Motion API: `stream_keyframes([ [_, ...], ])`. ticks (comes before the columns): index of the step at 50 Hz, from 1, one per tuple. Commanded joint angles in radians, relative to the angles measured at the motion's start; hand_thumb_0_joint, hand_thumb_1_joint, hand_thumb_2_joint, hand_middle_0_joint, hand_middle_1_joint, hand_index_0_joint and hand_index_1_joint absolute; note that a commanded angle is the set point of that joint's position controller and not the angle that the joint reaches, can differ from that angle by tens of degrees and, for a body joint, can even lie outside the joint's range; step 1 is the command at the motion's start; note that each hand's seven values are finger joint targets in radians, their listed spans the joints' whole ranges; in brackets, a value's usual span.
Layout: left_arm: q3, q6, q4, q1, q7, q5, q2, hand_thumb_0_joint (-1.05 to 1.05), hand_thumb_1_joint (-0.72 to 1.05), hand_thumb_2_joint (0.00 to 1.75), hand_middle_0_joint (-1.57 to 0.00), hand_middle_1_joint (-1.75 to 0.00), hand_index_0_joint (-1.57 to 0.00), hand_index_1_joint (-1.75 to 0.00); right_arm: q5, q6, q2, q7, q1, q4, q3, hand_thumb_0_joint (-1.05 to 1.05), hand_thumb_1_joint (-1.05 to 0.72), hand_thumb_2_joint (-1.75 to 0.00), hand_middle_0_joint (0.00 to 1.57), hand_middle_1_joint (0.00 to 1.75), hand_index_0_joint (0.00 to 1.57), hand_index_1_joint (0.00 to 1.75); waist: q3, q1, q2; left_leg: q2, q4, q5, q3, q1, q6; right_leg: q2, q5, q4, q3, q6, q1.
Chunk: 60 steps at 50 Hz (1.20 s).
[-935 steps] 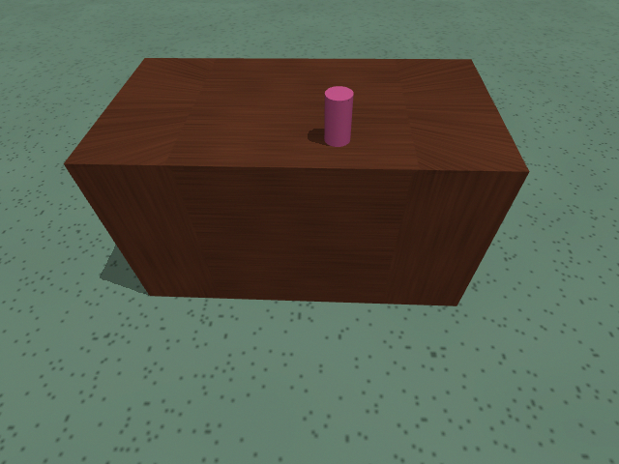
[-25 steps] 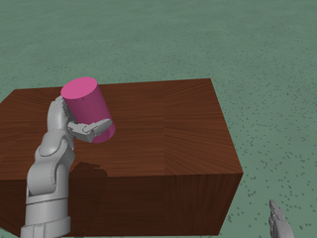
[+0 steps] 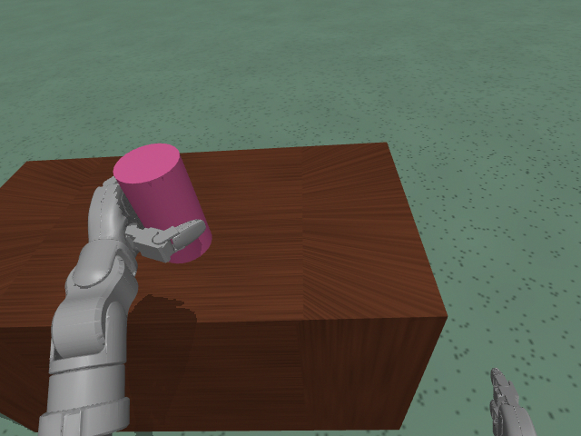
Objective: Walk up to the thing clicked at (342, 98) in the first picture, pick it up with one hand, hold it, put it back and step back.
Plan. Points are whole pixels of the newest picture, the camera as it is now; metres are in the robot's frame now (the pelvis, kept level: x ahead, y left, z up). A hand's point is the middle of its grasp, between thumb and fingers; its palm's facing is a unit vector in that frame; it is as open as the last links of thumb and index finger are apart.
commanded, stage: crouch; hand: left
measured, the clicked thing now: (168, 206) +0.34 +0.17 +0.21
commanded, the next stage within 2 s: lower in 1.18 s
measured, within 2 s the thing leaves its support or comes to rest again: neither
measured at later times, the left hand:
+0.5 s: hand (184, 223) +0.41 +0.20 +0.11, palm faces +0.18 -0.98 +0.01, open 10.4 cm
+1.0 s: hand (189, 228) +0.45 +0.21 +0.06, palm faces +0.18 -0.98 +0.01, open 10.4 cm
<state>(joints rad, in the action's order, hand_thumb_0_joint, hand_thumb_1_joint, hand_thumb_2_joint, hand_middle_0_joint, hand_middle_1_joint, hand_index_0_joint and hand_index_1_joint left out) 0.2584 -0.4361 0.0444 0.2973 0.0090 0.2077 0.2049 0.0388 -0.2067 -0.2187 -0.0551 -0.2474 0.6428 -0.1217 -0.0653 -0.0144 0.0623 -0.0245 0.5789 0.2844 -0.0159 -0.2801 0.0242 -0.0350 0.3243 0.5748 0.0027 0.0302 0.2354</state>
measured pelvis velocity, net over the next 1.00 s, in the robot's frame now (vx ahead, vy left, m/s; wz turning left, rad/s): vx -0.01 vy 0.01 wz -0.03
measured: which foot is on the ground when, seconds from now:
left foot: down 0.00-1.00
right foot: down 0.00-1.00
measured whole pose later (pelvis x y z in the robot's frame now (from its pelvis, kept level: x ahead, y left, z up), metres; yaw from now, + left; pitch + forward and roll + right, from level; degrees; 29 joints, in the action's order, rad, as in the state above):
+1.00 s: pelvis -0.01 +0.01 -0.03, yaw -2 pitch +12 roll -1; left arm 0.36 0.22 -0.89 0.66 0.07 0.15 0.40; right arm 0.01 -0.09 -0.23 -0.03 -0.28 0.39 -0.08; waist -0.09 0.10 0.00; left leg -0.05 0.86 0.38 -0.01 -0.69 0.02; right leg -0.01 0.40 0.82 -0.02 0.04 0.64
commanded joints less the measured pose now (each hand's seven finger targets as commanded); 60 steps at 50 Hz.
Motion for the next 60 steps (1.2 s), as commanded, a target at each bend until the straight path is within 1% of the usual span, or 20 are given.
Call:
stream_keyframes([
  [1,0.039,0.062,0.117,0.385,0.014,0.0,0.163,0.0,0.14,1.28,-1.33,-1.46,-1.35,-1.46,0.0,-0.057,-0.112,0.001,0.112,-0.127,-0.029,0.0,0.56,-0.04,0.05,0.05,0.05,0.05,-0.122,0.021,-0.093,0.033,-0.077,-0.156,0.042,0.098,-0.033,0.029,-0.191,-0.119,0.04,-0.014,0.07],
  [5,0.071,0.11,0.04,0.44,0.014,0.002,0.196,0.0,0.14,1.26,-1.3,-1.44,-1.32,-1.44,-0.002,-0.076,-0.114,0.005,0.125,-0.162,-0.015,0.0,0.56,-0.04,0.05,0.05,0.05,0.05,-0.166,0.032,-0.143,0.029,-0.067,-0.164,0.036,0.107,-0.04,0.029,-0.202,-0.112,0.037,-0.01,0.06],
  [12,0.054,0.294,-0.139,0.567,0.006,-0.026,0.226,0.0,0.23,1.29,-1.28,-1.43,-1.31,-1.43,-0.005,-0.085,-0.109,0.012,0.109,-0.127,-0.012,0.0,0.57,-0.04,0.05,0.05,0.05,0.05,-0.218,0.047,-0.059,0.025,-0.042,-0.155,0.032,0.091,-0.03,0.032,-0.198,-0.066,0.03,-0.02,0.103],
  [14,0.089,0.352,-0.189,0.612,0.002,-0.029,0.285,0.0,0.2,1.28,-1.27,-1.43,-1.3,-1.42,-0.008,-0.088,-0.177,0.004,0.134,-0.163,-0.056,0.0,0.56,-0.05,0.05,0.05,0.05,0.05,-0.282,0.059,-0.056,0.017,-0.029,-0.169,0.025,0.107,-0.028,0.037,-0.211,-0.052,0.032,-0.021,0.103],
  [16,0.06,0.404,-0.248,0.612,0.005,-0.041,0.269,0.0,0.2,1.28,-1.28,-1.43,-1.31,-1.42,-0.007,-0.078,-0.127,0.009,0.113,-0.132,-0.023,0.0,0.56,-0.05,0.05,0.05,0.05,0.05,-0.242,0.047,-0.02,0.013,-0.023,-0.166,0.024,0.076,-0.022,0.038,-0.202,-0.039,0.034,-0.027,0.131],
  [18,0.1,0.453,-0.311,0.609,0.006,-0.033,0.311,0.0,0.18,1.29,-1.3,-1.45,-1.33,-1.44,-0.009,-0.075,-0.189,0.0,0.138,-0.175,-0.068,0.0,0.55,-0.05,0.05,0.05,0.05,0.05,-0.306,0.055,-0.041,0.007,-0.007,-0.183,0.022,0.082,-0.024,0.04,-0.217,-0.026,0.032,-0.025,0.119],
  [20,0.084,0.496,-0.367,0.619,0.016,-0.031,0.295,0.0,0.18,1.28,-1.31,-1.46,-1.34,-1.45,-0.008,-0.064,-0.146,0.005,0.115,-0.176,-0.035,0.0,0.55,-0.05,0.05,0.05,0.05,0.05,-0.279,0.051,-0.033,0.007,0.005,-0.189,0.026,0.044,-0.026,0.039,-0.225,-0.016,0.03,-0.026,0.121],
  [26,0.093,0.587,-0.485,0.674,0.036,-0.029,0.332,0.0,0.12,1.28,-1.32,-1.46,-1.35,-1.46,-0.009,-0.02,-0.141,0.001,0.088,-0.2,-0.037,0.0,0.54,-0.05,0.05,0.05,0.05,0.05,-0.33,0.063,-0.045,0.009,0.059,-0.242,0.037,-0.016,-0.035,0.036,-0.291,0.032,0.017,-0.019,0.13],
  [38,0.131,0.688,-0.69,0.718,0.053,-0.043,0.409,0.0,0.09,1.27,-1.32,-1.45,-1.34,-1.45,-0.019,0.034,-0.167,0.007,0.027,-0.32,-0.035,0.0,0.53,-0.05,0.05,0.05,0.05,0.05,-0.318,0.103,-0.038,-0.003,0.137,-0.165,0.024,-0.109,-0.042,0.044,-0.211,0.103,0.018,-0.026,0.28],
  [40,0.108,0.708,-0.636,0.793,0.06,-0.04,0.393,0.0,0.11,1.27,-1.34,-1.45,-1.36,-1.46,-0.02,0.038,-0.16,0.009,0.031,-0.39,-0.029,0.0,0.52,-0.06,0.05,0.05,0.05,0.05,-0.446,0.118,-0.028,-0.002,0.164,-0.204,0.025,-0.062,-0.046,0.042,-0.248,0.118,0.012,-0.024,0.261],
  [45,0.143,0.724,-0.7,0.794,0.06,-0.053,0.454,0.0,0.13,1.26,-1.32,-1.44,-1.34,-1.44,-0.026,0.057,-0.183,0.007,0.016,-0.409,-0.042,0.0,0.53,-0.05,0.05,0.05,0.05,0.05,-0.444,0.121,-0.017,-0.006,0.192,-0.205,0.018,-0.104,-0.045,0.045,-0.24,0.145,0.015,-0.028,0.301],
  [48,0.117,0.743,-0.68,0.829,0.065,-0.048,0.423,0.0,0.16,1.27,-1.33,-1.44,-1.35,-1.45,-0.028,0.064,-0.155,0.016,0.004,-0.422,-0.018,0.0,0.53,-0.05,0.05,0.05,0.05,0.05,-0.453,0.113,0.029,-0.009,0.197,-0.192,0.012,-0.108,-0.038,0.05,-0.21,0.163,0.021,-0.037,0.331],
  [49,0.163,0.739,-0.74,0.8,0.059,-0.055,0.479,0.0,0.16,1.27,-1.33,-1.44,-1.35,-1.44,-0.029,0.066,-0.2,0.011,-0.004,-0.442,-0.053,0.0,0.53,-0.05,0.05,0.05,0.05,0.05,-0.442,0.123,0.0,-0.014,0.201,-0.194,0.009,-0.112,-0.037,0.052,-0.207,0.165,0.023,-0.035,0.339],
  [51,0.137,0.747,-0.721,0.822,0.063,-0.058,0.439,0.0,0.16,1.26,-1.32,-1.44,-1.34,-1.43,-0.034,0.07,-0.143,0.022,-0.024,-0.469,0.005,0.0,0.53,-0.05,0.05,0.05,0.05,0.05,-0.467,0.122,0.019,-0.013,0.212,-0.21,0.011,-0.119,-0.036,0.052,-0.224,0.176,0.024,-0.036,0.329],
  [52,0.121,0.753,-0.701,0.841,0.065,-0.054,0.423,0.0,0.14,1.26,-1.31,-1.42,-1.33,-1.42,-0.031,0.076,-0.134,0.023,-0.027,-0.47,0.004,0.0,0.53,-0.06,0.05,0.05,0.05,0.05,-0.478,0.115,0.032,-0.008,0.22,-0.234,0.015,-0.119,-0.038,0.052,-0.247,0.18,0.022,-0.035,0.317],
  [53,0.171,0.752,-0.764,0.803,0.06,-0.054,0.478,0.0,0.15,1.26,-1.32,-1.43,-1.33,-1.43,-0.033,0.08,-0.187,0.017,-0.023,-0.465,-0.046,0.0,0.53,-0.06,0.05,0.05,0.05,0.05,-0.446,0.124,0.005,-0.008,0.229,-0.215,0.017,-0.15,-0.041,0.051,-0.237,0.183,0.018,-0.032,0.334],
  [54,0.172,0.749,-0.777,0.784,0.061,-0.06,0.482,0.0,0.17,1.26,-1.31,-1.43,-1.33,-1.43,-0.034,0.083,-0.188,0.018,-0.054,-0.475,-0.04,0.0,0.53,-0.05,0.05,0.05,0.05,0.05,-0.451,0.129,-0.019,-0.01,0.23,-0.212,0.014,-0.161,-0.044,0.053,-0.24,0.184,0.02,-0.031,0.328],
  [55,0.128,0.761,-0.681,0.871,0.068,-0.061,0.446,0.0,0.17,1.26,-1.31,-1.42,-1.33,-1.42,-0.033,0.082,-0.155,0.025,-0.026,-0.518,-0.012,0.0,0.53,-0.05,0.05,0.05,0.05,0.05,-0.513,0.128,0.036,-0.007,0.239,-0.24,0.018,-0.127,-0.042,0.05,-0.27,0.189,0.015,-0.031,0.316],
  [57,0.173,0.75,-0.796,0.79,0.064,-0.07,0.48,0.0,0.16,1.26,-1.31,-1.42,-1.33,-1.42,-0.037,0.092,-0.163,0.023,-0.069,-0.474,-0.022,0.0,0.53,-0.05,0.05,0.05,0.05,0.05,-0.445,0.129,0.016,-0.013,0.246,-0.24,0.014,-0.16,-0.041,0.053,-0.247,0.197,0.02,-0.033,0.364],
  [60,0.151,0.76,-0.769,0.832,0.06,-0.07,0.457,0.0,0.16,1.25,-1.3,-1.41,-1.32,-1.41,-0.038,0.089,-0.172,0.028,-0.035,-0.544,-0.026,0.0,0.53,-0.05,0.05,0.05,0.05,0.05,-0.468,0.14,0.002,-0.012,0.249,-0.198,0.014,-0.162,-0.044,0.054,-0.224,0.2,0.02,-0.032,0.362],
])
